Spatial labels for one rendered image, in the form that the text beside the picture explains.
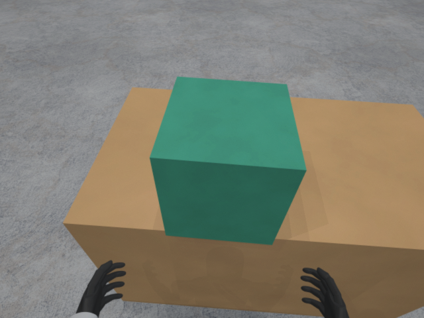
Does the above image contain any pedestal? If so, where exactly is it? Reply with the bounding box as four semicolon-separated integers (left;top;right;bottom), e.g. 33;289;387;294
63;87;424;318

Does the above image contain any right robot hand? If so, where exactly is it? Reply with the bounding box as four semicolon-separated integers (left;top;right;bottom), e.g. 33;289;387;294
301;268;349;318

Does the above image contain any left robot hand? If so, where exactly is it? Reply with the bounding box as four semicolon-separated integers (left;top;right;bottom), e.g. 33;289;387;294
76;260;126;318

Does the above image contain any carton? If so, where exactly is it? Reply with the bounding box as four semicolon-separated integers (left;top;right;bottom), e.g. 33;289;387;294
150;77;307;245

